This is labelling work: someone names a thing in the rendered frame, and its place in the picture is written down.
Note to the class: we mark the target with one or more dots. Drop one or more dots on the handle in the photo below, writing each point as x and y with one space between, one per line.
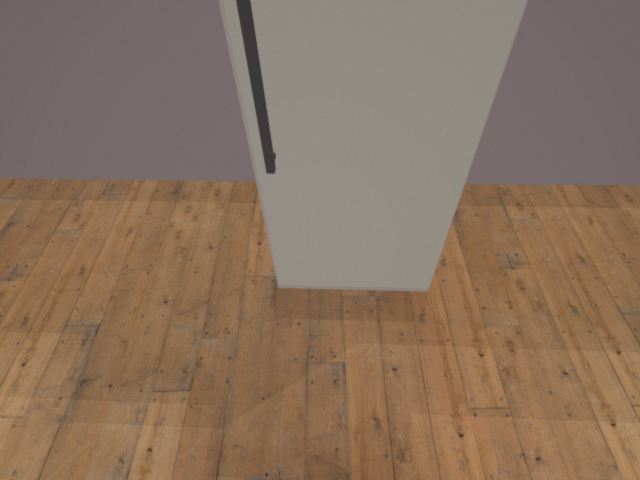
252 56

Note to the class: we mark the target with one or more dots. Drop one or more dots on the fridge door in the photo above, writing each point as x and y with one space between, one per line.
375 109

